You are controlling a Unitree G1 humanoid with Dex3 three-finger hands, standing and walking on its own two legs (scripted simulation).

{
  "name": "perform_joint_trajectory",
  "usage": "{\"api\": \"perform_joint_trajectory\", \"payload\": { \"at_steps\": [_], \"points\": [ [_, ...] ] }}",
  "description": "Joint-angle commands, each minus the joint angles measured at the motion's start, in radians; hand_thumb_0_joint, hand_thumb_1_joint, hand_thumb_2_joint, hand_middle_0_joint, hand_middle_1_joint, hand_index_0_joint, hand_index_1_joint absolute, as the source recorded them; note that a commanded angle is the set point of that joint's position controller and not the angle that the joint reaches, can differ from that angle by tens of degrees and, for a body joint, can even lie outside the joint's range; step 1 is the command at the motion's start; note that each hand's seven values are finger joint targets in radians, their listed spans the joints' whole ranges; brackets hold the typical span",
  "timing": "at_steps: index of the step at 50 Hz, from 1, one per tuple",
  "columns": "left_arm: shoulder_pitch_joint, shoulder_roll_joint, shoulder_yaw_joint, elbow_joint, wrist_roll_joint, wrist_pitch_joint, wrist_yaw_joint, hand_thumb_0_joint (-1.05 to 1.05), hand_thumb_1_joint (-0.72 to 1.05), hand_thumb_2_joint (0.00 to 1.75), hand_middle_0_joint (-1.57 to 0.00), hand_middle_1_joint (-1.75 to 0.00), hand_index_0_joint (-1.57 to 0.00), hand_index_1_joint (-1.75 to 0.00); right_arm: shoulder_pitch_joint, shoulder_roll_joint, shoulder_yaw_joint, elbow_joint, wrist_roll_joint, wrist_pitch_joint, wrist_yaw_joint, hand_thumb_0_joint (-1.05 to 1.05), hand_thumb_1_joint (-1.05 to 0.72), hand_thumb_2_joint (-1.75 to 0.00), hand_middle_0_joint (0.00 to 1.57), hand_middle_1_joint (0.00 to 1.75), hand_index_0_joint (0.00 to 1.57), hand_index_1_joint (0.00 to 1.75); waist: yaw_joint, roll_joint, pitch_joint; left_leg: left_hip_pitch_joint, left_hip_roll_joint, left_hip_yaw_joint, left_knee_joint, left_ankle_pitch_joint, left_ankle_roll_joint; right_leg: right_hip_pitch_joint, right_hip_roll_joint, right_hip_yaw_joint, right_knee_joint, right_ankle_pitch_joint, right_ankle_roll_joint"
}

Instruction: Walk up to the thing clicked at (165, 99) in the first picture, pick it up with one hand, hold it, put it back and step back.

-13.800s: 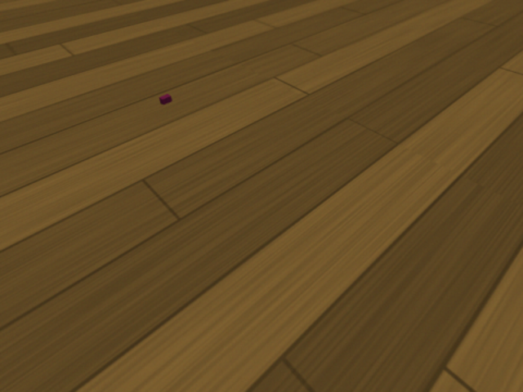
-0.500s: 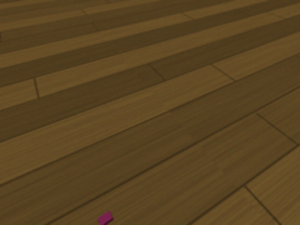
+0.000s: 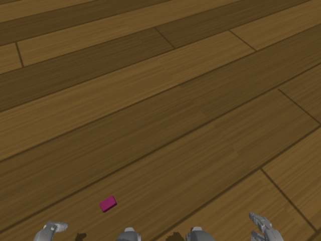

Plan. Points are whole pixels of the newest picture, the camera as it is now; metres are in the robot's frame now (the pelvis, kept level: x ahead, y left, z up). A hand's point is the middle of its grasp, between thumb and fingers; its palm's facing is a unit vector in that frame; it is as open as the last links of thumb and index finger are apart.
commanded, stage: rise first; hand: left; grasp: from above
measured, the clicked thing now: (108, 203) +0.35 +0.28 -0.68
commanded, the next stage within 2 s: none
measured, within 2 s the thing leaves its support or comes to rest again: neither
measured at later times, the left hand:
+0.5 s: hand out of the picture +0.17 +0.31 -0.32, palm faces -0.35 -0.48 -0.80, open 12.7 cm
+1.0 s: hand (84, 217) +0.26 +0.33 -0.46, palm faces -0.38 -0.20 -0.90, open 12.5 cm
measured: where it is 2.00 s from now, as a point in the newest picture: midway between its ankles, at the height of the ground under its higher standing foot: outside the picture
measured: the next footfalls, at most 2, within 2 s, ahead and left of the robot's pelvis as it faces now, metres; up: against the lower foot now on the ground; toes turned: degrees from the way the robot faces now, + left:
none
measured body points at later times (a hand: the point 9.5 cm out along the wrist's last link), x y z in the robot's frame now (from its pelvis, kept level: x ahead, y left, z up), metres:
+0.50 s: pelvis -0.04 -0.01 -0.17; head +0.14 +0.01 +0.25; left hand +0.19 +0.33 -0.28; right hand +0.18 -0.26 -0.28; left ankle +0.01 +0.12 -0.67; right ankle +0.01 -0.14 -0.67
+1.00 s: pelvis -0.08 +0.00 -0.30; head +0.13 +0.02 +0.10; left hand +0.27 +0.33 -0.41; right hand +0.02 -0.28 -0.44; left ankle +0.01 +0.12 -0.67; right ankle +0.01 -0.14 -0.67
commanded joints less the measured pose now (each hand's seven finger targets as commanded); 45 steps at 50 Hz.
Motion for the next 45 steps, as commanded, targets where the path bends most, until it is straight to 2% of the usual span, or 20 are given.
{"api": "perform_joint_trajectory", "payload": {
  "at_steps": [1, 3, 6, 7, 8, 10, 11, 13, 14, 20, 23, 25, 26, 27, 28, 33, 37, 38, 41, 45],
  "points": [
    [0.037, 0.214, 0.075, -0.241, 0.049, 0.0, 0.043, 0.0, -0.44, 0.82, -0.29, -0.86, -0.28, -0.88, -0.003, -0.156, -0.058, -0.138, -0.006, -0.062, -0.016, 0.0, -0.92, -0.9, 0.2, 0.3, 0.2, 0.3, 0.014, 0.1, -0.301, 0.109, -0.024, -0.03, -0.047, 0.288, 0.0, 0.01, 0.04, -0.018, 0.003, 0.196, -0.046],
    [0.073, 0.172, 0.041, -0.272, 0.06, 0.016, 0.046, 0.0, -0.43, 0.82, -0.28, -0.87, -0.26, -0.88, -0.007, -0.147, -0.056, -0.142, -0.006, -0.07, -0.016, 0.0, -0.91, -0.9, 0.2, 0.3, 0.2, 0.3, -0.001, 0.08, -0.318, 0.073, -0.023, -0.038, -0.007, 0.274, 0.004, -0.034, 0.038, -0.019, 0.034, 0.184, -0.045],
    [0.123, 0.172, 0.044, -0.339, 0.069, 0.034, 0.051, 0.0, -0.42, 0.8, -0.27, -0.89, -0.27, -0.89, -0.029, -0.149, -0.058, -0.157, -0.006, -0.085, -0.015, 0.0, -0.91, -0.9, 0.2, 0.3, 0.2, 0.3, 0.011, 0.093, -0.342, 0.014, -0.022, -0.049, 0.041, 0.242, 0.001, -0.097, 0.035, -0.022, 0.098, 0.156, -0.046],
    [0.134, 0.185, 0.049, -0.343, 0.088, 0.042, 0.053, 0.0, -0.41, 0.8, -0.27, -0.88, -0.27, -0.89, -0.041, -0.152, -0.058, -0.16, -0.004, -0.09, -0.016, 0.0, -0.91, -0.9, 0.2, 0.3, 0.2, 0.3, 0.013, 0.102, -0.341, 0.001, -0.022, -0.055, 0.054, 0.23, 0.0, -0.125, 0.036, -0.023, 0.121, 0.143, -0.047],
    [0.097, 0.192, 0.043, -0.37, 0.092, 0.044, 0.056, 0.0, -0.41, 0.8, -0.27, -0.89, -0.27, -0.89, -0.043, -0.155, -0.059, -0.162, -0.002, -0.093, -0.015, 0.0, -0.91, -0.9, 0.2, 0.3, 0.2, 0.3, 0.004, 0.098, -0.348, -0.026, -0.022, -0.053, 0.077, 0.222, 0.0, -0.144, 0.034, -0.021, 0.135, 0.138, -0.046],
    [0.036, 0.2, 0.035, -0.327, 0.133, 0.047, 0.07, 0.0, -0.4, 0.8, -0.26, -0.9, -0.26, -0.9, -0.053, -0.15, -0.051, -0.153, 0.001, -0.102, -0.017, 0.0, -0.9, -0.9, 0.2, 0.3, 0.2, 0.3, -0.023, 0.059, -0.338, -0.116, -0.031, -0.038, 0.148, 0.183, 0.011, -0.186, 0.035, -0.016, 0.164, 0.133, -0.042],
    [-0.001, 0.212, 0.043, -0.312, 0.151, 0.04, 0.078, 0.0, -0.41, 0.82, -0.24, -0.91, -0.24, -0.91, -0.066, -0.153, -0.051, -0.15, -0.001, -0.107, -0.015, 0.0, -0.89, -0.9, 0.2, 0.3, 0.2, 0.3, -0.022, 0.045, -0.337, -0.169, -0.033, -0.039, 0.182, 0.157, 0.013, -0.223, 0.034, -0.016, 0.195, 0.113, -0.041],
    [-0.017, 0.217, 0.045, -0.239, 0.199, 0.022, 0.1, 0.0, -0.37, 0.79, -0.25, -0.9, -0.25, -0.89, -0.077, -0.153, -0.051, -0.132, -0.004, -0.118, -0.01, 0.0, -0.88, -0.89, 0.2, 0.3, 0.2, 0.3, -0.003, 0.045, -0.361, -0.239, -0.042, -0.024, 0.254, 0.141, 0.015, -0.284, 0.031, -0.007, 0.254, 0.102, -0.044],
    [-0.047, 0.218, 0.037, -0.221, 0.222, 0.007, 0.112, 0.0, -0.35, 0.78, -0.26, -0.89, -0.26, -0.88, -0.086, -0.159, -0.052, -0.127, -0.005, -0.124, -0.006, 0.0, -0.88, -0.89, 0.2, 0.3, 0.2, 0.3, -0.011, 0.051, -0.381, -0.268, -0.041, -0.027, 0.286, 0.149, 0.014, -0.333, 0.031, -0.008, 0.292, 0.102, -0.045],
    [-0.17, 0.267, 0.022, -0.177, 0.375, -0.086, 0.221, 0.0, -0.26, 0.74, -0.33, -0.79, -0.33, -0.79, -0.106, -0.185, -0.064, -0.087, -0.013, -0.132, 0.023, 0.0, -0.88, -0.89, 0.2, 0.3, 0.2, 0.3, 0.01, 0.103, -0.533, -0.405, -0.044, -0.035, 0.465, 0.175, 0.007, -0.534, 0.031, -0.009, 0.503, 0.115, -0.052],
    [-0.235, 0.314, 0.037, -0.141, 0.438, -0.081, 0.286, 0.0, -0.25, 0.74, -0.34, -0.77, -0.34, -0.77, -0.103, -0.205, -0.071, -0.058, -0.021, -0.111, 0.036, 0.0, -0.87, -0.89, 0.2, 0.3, 0.2, 0.3, 0.023, 0.125, -0.622, -0.422, -0.037, -0.036, 0.544, 0.222, 0.001, -0.608, 0.032, -0.017, 0.589, 0.143, -0.053],
    [-0.33, 0.318, 0.029, -0.114, 0.472, -0.073, 0.325, 0.0, -0.28, 0.77, -0.34, -0.77, -0.33, -0.78, -0.108, -0.21, -0.073, -0.04, -0.029, -0.1, 0.041, 0.0, -0.89, -0.9, 0.2, 0.3, 0.2, 0.3, 0.011, 0.115, -0.648, -0.479, -0.038, -0.041, 0.585, 0.171, -0.001, -0.653, 0.033, -0.025, 0.63, 0.107, -0.053],
    [-0.342, 0.331, 0.035, -0.086, 0.492, -0.066, 0.343, 0.0, -0.27, 0.77, -0.33, -0.78, -0.32, -0.78, -0.105, -0.213, -0.073, -0.027, -0.032, -0.097, 0.043, 0.0, -0.88, -0.9, 0.2, 0.3, 0.2, 0.3, 0.024, 0.112, -0.662, -0.496, -0.037, -0.037, 0.605, 0.159, -0.001, -0.67, 0.033, -0.026, 0.647, 0.097, -0.053],
    [-0.388, 0.346, 0.042, -0.07, 0.506, -0.064, 0.355, 0.0, -0.27, 0.78, -0.33, -0.76, -0.32, -0.77, -0.104, -0.219, -0.075, -0.02, -0.036, -0.095, 0.044, 0.0, -0.87, -0.89, 0.2, 0.3, 0.2, 0.3, 0.017, 0.119, -0.681, -0.52, -0.037, -0.042, 0.625, 0.134, -0.002, -0.697, 0.032, -0.029, 0.669, 0.074, -0.053],
    [-0.43, 0.396, 0.067, -0.062, 0.522, -0.06, 0.366, 0.0, -0.27, 0.78, -0.33, -0.77, -0.32, -0.78, -0.103, -0.226, -0.075, -0.011, -0.04, -0.092, 0.044, 0.0, -0.87, -0.89, 0.2, 0.3, 0.2, 0.3, 0.031, 0.121, -0.705, -0.535, -0.037, -0.039, 0.64, 0.107, -0.001, -0.701, 0.031, -0.029, 0.682, 0.053, -0.053],
    [-0.564, 0.434, 0.048, 0.056, 0.555, -0.05, 0.389, 0.0, -0.26, 0.77, -0.33, -0.81, -0.33, -0.81, -0.095, -0.2, -0.07, 0.017, -0.058, -0.078, 0.044, 0.0, -0.88, -0.89, 0.2, 0.3, 0.2, 0.3, 0.016, 0.012, -0.705, -0.733, -0.045, 0.003, 0.748, -0.03, 0.029, -0.665, 0.042, 0.005, 0.665, -0.081, -0.036],
    [-0.611, 0.471, 0.05, 0.143, 0.606, -0.064, 0.392, 0.0, -0.23, 0.75, -0.34, -0.79, -0.35, -0.79, -0.091, -0.199, -0.073, 0.042, -0.067, -0.074, 0.046, 0.0, -0.88, -0.89, 0.2, 0.3, 0.2, 0.3, 0.021, 0.029, -0.683, -0.792, -0.047, 0.002, 0.786, -0.11, 0.03, -0.749, 0.047, -0.007, 0.71, -0.185, -0.045],
    [-0.638, 0.471, 0.044, 0.154, 0.613, -0.074, 0.389, 0.0, -0.23, 0.76, -0.33, -0.8, -0.34, -0.79, -0.088, -0.2, -0.071, 0.05, -0.069, -0.074, 0.047, 0.0, -0.88, -0.89, 0.2, 0.3, 0.2, 0.3, 0.01, 0.041, -0.67, -0.796, -0.047, -0.006, 0.79, -0.132, 0.03, -0.785, 0.048, -0.018, 0.731, -0.203, -0.049],
    [-0.711, 0.487, 0.034, 0.171, 0.643, -0.097, 0.393, 0.0, -0.25, 0.76, -0.31, -0.82, -0.32, -0.81, -0.071, -0.196, -0.069, 0.063, -0.072, -0.07, 0.05, 0.0, -0.88, -0.89, 0.2, 0.3, 0.2, 0.3, -0.005, 0.05, -0.663, -0.828, -0.047, -0.01, 0.821, -0.133, 0.033, -0.813, 0.05, -0.028, 0.768, -0.186, -0.051],
    [-0.754, 0.528, 0.061, 0.234, 0.669, -0.117, 0.412, 0.0, -0.29, 0.8, -0.29, -0.82, -0.29, -0.81, -0.049, -0.202, -0.06, 0.085, -0.078, -0.068, 0.052, 0.0, -0.88, -0.89, 0.2, 0.3, 0.2, 0.3, -0.015, 0.058, -0.635, -0.877, -0.045, -0.013, 0.858, -0.144, 0.037, -0.872, 0.052, -0.039, 0.811, -0.192, -0.053]
  ]
}}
